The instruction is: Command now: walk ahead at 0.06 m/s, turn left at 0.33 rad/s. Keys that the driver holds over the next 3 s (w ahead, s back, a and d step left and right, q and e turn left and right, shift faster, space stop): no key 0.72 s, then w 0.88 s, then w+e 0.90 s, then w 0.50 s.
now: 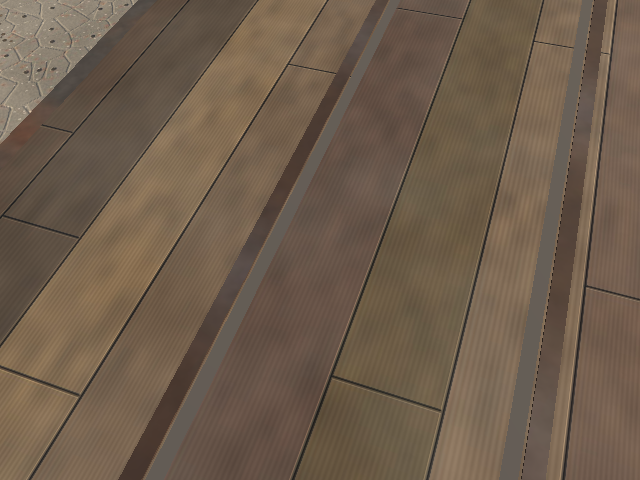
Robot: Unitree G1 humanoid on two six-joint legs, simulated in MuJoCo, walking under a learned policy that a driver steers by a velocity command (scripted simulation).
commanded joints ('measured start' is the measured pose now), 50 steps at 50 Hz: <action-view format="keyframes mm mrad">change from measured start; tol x16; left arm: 1 -18 138 33 -47 -2 1 2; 44 -37 115 26 158 -68 -50 -20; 50 386 207 77 313 -47 -58 -35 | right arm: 1 101 -26 -8 -46 -6 -1 -4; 50 -5 -21 7 74 -1 -106 30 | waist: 1 -20 -160 -149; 10 -20 -151 -146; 12 67 201 -129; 27 22 -32 -68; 43 -41 155 144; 50 170 -121 -83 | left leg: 1 39 34 36 -107 41 -14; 9 325 27 111 -682 258 63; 11 465 203 -112 -815 381 148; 13 217 291 -211 -885 213 256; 36 288 86 8 -756 459 110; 41 291 289 -324 -990 -304 276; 45 459 362 -343 -980 2 301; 48 256 225 -115 -881 194 218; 50 42 78 68 -458 302 115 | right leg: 1 129 -214 183 -180 133 -204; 12 -24 -31 -25 70 -301 39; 17 177 -61 38 3 -41 61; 37 241 -56 19 38 -6 43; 39 119 8 -54 145 -295 38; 44 -271 -92 55 366 -430 -59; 49 396 20 -59 67 -82 -36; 50 525 -155 196 -63 -196 -96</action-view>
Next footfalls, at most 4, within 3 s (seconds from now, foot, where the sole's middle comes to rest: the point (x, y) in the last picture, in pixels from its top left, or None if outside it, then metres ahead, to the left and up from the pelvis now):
0.22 left None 0.06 0.14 -0.77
1.50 left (283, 430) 0.55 0.13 -0.77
2.06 right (392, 306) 0.84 -0.12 -0.77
2.54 left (342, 201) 1.17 -0.01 -0.77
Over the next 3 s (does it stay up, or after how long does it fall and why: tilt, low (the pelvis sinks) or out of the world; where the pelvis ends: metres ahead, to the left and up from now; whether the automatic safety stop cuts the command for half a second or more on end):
stays up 1.18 -0.17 0.00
